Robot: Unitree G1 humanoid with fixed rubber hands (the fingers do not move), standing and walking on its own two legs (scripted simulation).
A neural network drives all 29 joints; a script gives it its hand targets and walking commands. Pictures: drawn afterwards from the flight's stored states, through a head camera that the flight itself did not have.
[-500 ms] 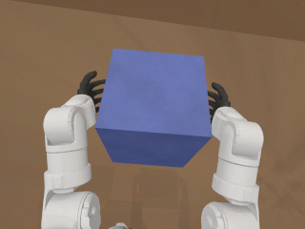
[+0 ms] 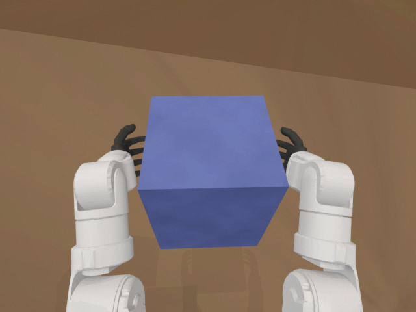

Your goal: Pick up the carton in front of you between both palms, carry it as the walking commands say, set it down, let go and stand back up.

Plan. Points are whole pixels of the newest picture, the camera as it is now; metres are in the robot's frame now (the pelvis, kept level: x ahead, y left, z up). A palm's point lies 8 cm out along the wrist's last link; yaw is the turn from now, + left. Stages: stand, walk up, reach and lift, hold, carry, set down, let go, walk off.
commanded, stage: carry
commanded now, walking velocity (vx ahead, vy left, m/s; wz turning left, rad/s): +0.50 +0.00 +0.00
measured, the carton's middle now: (208, 177) +0.38 +0.03 +0.07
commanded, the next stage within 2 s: none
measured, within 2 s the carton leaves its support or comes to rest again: neither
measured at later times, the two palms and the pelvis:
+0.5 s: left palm (170, 43) +0.66 +0.14 +0.21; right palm (296, 64) +0.61 -0.15 +0.20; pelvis +0.28 +0.05 +0.06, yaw -1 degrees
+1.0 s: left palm out of the picture +0.96 +0.22 +0.26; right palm out of the picture +0.96 -0.08 +0.25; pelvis +0.60 +0.05 +0.09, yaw -1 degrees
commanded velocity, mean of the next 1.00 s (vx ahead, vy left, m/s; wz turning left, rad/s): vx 0.50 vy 0.00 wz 0.00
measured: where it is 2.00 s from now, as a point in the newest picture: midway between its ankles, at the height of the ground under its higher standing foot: (207, 129)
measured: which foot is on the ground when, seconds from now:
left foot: up 0.00-0.22, down 0.24-0.62, up 0.64-0.96, down 0.98-1.00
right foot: down 0.00-0.26, up 0.28-0.60, down 0.62-0.98, up 1.00-1.00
